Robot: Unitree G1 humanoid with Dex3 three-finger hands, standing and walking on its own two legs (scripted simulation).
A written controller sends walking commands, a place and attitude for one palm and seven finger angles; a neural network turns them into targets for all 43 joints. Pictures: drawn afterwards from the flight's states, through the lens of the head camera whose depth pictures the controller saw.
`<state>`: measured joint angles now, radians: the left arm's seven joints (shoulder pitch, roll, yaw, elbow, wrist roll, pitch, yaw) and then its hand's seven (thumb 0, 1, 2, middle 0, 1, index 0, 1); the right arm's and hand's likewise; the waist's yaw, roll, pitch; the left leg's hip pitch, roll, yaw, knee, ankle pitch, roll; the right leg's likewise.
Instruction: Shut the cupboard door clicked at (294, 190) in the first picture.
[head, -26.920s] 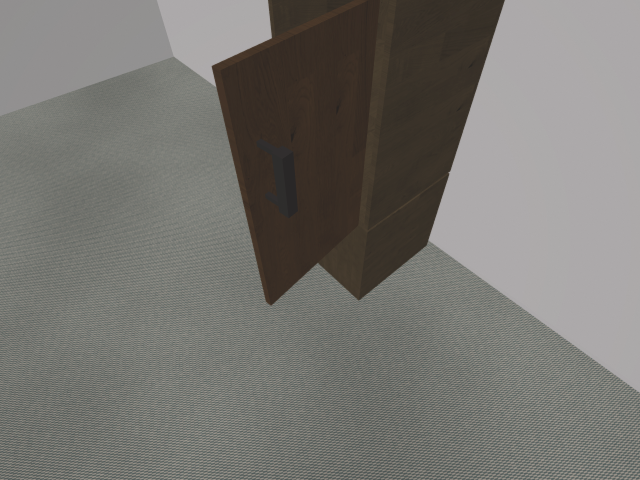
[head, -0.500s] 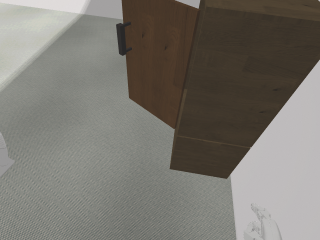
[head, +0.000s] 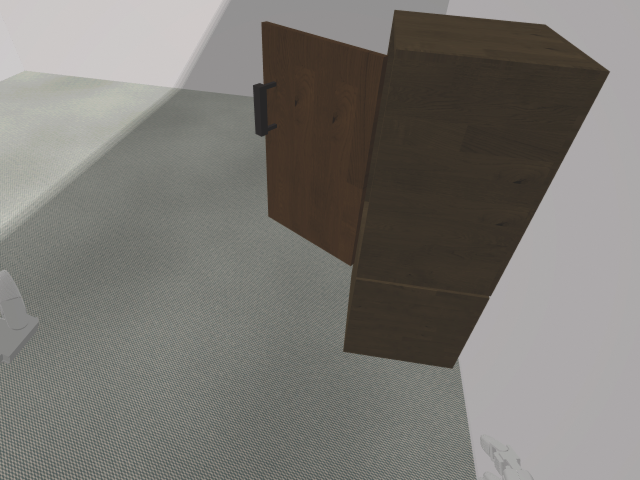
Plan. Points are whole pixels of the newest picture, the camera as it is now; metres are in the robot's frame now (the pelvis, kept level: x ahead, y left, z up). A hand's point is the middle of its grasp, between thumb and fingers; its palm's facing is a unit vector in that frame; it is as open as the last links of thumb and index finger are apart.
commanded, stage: stop stepping back and stand still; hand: left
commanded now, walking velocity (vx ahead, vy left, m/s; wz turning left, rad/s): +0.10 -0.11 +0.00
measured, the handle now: (266, 108) +1.00 +0.16 +0.06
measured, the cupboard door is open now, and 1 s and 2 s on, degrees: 58 58 58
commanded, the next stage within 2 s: let the arm hang, fingers relaxed in 0.58 s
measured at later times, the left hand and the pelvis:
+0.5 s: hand out of the picture +0.19 +0.30 +0.18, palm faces +0.49 -0.78 -0.40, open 7.4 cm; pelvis -0.02 +0.03 +0.00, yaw +0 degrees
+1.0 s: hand out of the picture +0.05 +0.20 -0.16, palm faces +0.01 -0.98 -0.17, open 7.1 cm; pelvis -0.02 +0.03 +0.01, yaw +2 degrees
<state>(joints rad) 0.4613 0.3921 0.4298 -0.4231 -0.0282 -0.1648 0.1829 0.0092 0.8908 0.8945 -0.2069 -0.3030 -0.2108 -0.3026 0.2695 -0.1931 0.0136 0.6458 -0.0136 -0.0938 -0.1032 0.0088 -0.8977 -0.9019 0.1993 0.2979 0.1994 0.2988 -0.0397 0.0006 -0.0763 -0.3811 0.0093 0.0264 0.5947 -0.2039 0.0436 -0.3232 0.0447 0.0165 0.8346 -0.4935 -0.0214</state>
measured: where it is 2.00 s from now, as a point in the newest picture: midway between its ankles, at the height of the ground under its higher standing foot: outside the picture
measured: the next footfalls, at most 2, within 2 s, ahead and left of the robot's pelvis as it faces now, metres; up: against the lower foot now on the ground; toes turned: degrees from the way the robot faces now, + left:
left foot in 0.38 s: +0.06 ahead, +0.15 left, +0.00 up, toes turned +5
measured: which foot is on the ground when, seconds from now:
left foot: down 0.00-0.14, up 0.16-0.36, down 0.38-1.00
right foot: down 0.00-1.00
